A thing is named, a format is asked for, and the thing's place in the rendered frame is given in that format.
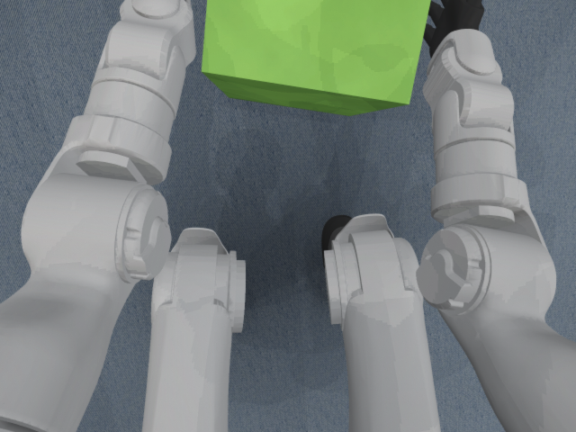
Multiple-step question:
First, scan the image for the right robot upper arm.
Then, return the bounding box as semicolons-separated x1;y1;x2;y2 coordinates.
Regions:
416;224;576;432

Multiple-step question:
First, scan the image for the robot right shin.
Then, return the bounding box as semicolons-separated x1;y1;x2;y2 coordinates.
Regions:
335;213;423;304

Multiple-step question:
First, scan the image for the carton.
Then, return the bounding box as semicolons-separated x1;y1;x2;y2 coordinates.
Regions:
202;0;431;116

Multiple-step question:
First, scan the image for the robot right forearm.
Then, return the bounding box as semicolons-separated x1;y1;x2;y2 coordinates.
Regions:
422;29;549;253

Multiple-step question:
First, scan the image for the robot right hand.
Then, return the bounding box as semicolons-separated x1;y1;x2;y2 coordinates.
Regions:
423;0;484;58

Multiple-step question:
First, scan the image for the robot left forearm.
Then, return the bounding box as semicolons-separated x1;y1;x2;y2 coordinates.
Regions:
21;0;196;258

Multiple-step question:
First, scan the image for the left robot upper arm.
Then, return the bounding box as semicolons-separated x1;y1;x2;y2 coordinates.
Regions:
0;173;172;432

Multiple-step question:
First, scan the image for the left robot thigh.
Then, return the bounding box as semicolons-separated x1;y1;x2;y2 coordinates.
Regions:
142;244;246;432

